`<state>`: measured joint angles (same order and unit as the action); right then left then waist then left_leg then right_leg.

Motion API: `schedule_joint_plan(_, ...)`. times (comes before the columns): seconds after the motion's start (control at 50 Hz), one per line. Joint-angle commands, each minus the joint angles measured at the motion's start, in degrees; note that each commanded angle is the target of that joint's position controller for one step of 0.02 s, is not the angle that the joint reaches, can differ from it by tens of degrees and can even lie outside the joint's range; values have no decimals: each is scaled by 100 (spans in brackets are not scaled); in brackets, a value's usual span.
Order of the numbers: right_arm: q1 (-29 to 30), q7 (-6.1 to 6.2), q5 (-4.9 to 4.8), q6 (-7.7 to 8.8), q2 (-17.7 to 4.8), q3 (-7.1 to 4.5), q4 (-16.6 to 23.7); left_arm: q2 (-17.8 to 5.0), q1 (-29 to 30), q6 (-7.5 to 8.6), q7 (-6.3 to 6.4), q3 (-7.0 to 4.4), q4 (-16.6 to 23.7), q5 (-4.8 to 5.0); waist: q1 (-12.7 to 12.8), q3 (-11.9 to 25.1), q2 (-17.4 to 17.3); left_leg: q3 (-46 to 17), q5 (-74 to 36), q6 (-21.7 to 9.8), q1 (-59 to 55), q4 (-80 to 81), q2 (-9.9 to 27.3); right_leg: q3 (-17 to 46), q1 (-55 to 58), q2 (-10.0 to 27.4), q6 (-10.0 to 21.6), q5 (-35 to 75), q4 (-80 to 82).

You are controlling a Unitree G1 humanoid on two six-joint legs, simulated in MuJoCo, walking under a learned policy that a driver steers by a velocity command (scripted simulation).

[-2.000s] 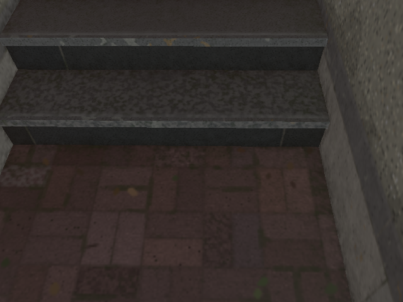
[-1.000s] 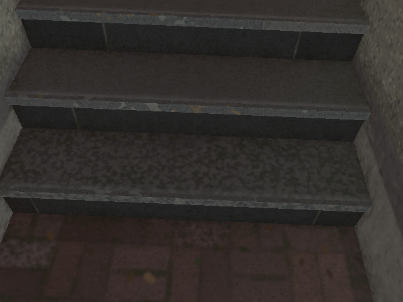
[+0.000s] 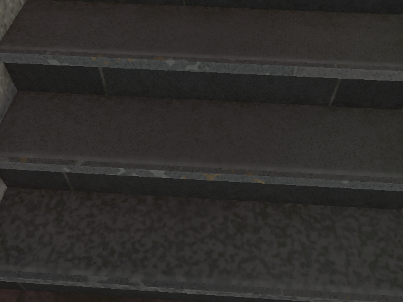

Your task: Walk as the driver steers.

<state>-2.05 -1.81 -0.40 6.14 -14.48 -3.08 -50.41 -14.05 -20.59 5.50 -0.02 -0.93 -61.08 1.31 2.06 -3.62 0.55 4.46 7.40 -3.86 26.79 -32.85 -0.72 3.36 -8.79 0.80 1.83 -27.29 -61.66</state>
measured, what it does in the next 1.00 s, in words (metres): climbs: right foot 0.17 m higher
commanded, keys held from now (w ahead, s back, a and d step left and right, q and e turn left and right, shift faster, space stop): w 1.00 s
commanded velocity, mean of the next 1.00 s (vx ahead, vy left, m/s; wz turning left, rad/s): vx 0.50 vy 0.00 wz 0.00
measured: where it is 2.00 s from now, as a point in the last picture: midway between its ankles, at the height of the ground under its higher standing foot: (275, 38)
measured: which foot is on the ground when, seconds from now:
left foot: down 0.00-0.62, up 0.64-1.00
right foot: up 0.00-0.62, down 0.64-1.00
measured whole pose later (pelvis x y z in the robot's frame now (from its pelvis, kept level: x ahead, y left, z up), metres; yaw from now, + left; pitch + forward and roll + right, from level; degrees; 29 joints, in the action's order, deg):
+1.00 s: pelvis +0.56 -0.17 +0.19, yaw +0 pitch +0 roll +3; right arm -6.7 0.4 -2.3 3.1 -3.0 4.7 -43.2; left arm -6.7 -33.8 1.7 -2.1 1.9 -67.4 -2.0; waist 2.5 3.7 -1.3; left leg -5.9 9.5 -4.7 77.4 -129.1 -2.7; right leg -1.6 -14.2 0.7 3.1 -19.1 -32.8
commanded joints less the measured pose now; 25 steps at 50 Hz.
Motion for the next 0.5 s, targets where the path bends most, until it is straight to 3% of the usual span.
schedule_joint_plan(0.02, -748, -4, 25, 96, -646, -87, -80, -807, 494, 235, 25, -180, 589, 94, -425, 752, -283, -2580, 590, -992, -2456, 2163, 1759, 101, -2829, 542, 239, 743, -1400)
schedule_joint_plan(0.04, -556, -15, 79, 136, -548, -46, -103, -713, 386, 148, 74, -215, 560, -11, -187, 658, -349, -2062, -2, -889, -1797, 2304, 1558, 147, -2295, 748, 236, 1030, -1076)
schedule_joint_plan(0.08, -490, -36, 120, 136, -549, -26, -197, -373, 110, -13, 110, -180, 485, -54, 39, 614, -443, -1397, -871, -973, -1155, 2466, 1313, 78, -1758, 761, 158, 1079, -864)
schedule_joint_plan(0.12, -604, 20, 123, 142, -662, -26, -312, -356, 256, -110, 125, -196, 595, -91, 129, 468, -455, -923, -1499, -1064, -892, 2539, 1200, -29, -1878, 745, 11, 1281, -454)
schedule_joint_plan(0.18, -886, 152, 60, 93, -834, -52, -380, -409, 946, -132, 128, -205, 860, -182, -53, 318, -329, -830, -1027, -1096, -990, 2721, 1178, -140, -2313, 740, -217, 2057, 592)
schedule_joint_plan(0.2, -960, 188, 42, 66, -874, -58, -378, -386, 1165, -119, 115, -197, 934, -176, -122, 288, -305, -823, -854, -1045, -1091, 2747, 1163, -162, -2351, 707, -242, 2321, 1036)
schedule_joint_plan(0.22, -1063, 208, 82, 7, -851, -42, -397, -259, 934, -154, 119, -159, 767, -142, -114, 446, -471, -772, -520, -1034, -1175, 2736, 1189, -342, -2161, 592, -280, 2289, 931)
schedule_joint_plan(0.24, -1116, 221, 70, -14, -845, -34, -389, -298, 1069, -159, 124, -161, 790, -117, -172, 359, -457, -759, -310, -1006, -1155, 2754, 1177, -344, -2126, 579, -286, 2366, 1147)
schedule_joint_plan(0.28, -1414, 264, 92, -98, -757, 17, -542, -359, 1351, -204, 95, -165, 858, -129, -320, 243, -504, -1241, 253, -1073, -1948, 2703, 1535, -335, -3096, 636, -196, 2044, 515)
schedule_joint_plan(0.3, -1613, 265, 120, -190, -669, 54, -629, -192, 1359, -236, 51, -123, 858, -67, -337, 196, -544, -1362, -81, -1129, -2413, 2494, 1680, -481, -3607, 572, -191, 1629, 52)
schedule_joint_plan(0.34, -2169, 319, 70, -306, -677, 58, -822, -113, 1699, -154, -35, -77, 1047, -64, -492, 107, -435, -1553, -766, -1165, -3486, 2223, 1966, -438, -4835, 661, -153, 908, -738)
schedule_joint_plan(0.38, -2684, 397, 50, -379, -704, 51, -981, 17, 2111, -40, -98, -15, 1276, -8, -660, 54, -609, -1766, -1156, -1130, -4578, 2011, 2259, -344, -6221, 738, -186, 5, -1996)
schedule_joint_plan(0.44, -3727, 531, 139, -387, -633, 42, -1334, 302, 2837, 26, -21, 147, 1853, 283, -1006, -320, -776, -2356, -1387, -1266, -6019, 1676, 2905, 341, -9569, 594, -277, -2264, -6262)
schedule_joint_plan(0.46, -3879, 563, 155, -373, -577, 61, -1463, 605, 3136, 25, -20, 348, 2195, 348, -1059, -480, -844, -2312, -1544, -1088, -6324, 1520, 3022, 667, -10729, 502, -223, -2916, -7474)
schedule_joint_plan(0.48, -3907, 544, 154, -329, -477, 98, -1547, 838, 3646, 87, -44, 538, 2631, 307, -1065, -826, -492, -2093, -1789, -786, -6243, 1454, 3052, 861, -11547, 447, -151, -3319, -7879)
schedule_joint_plan(0.5, -3458, 546, 107, -301, -386, 160, -1409, 934, 3807, 146, -115, 692, 2995, 261, -794, -952, -114, -1633, -1395, -439, -5484, 1734, 2881, 709, -11328, 604, -103, -3127, -7105)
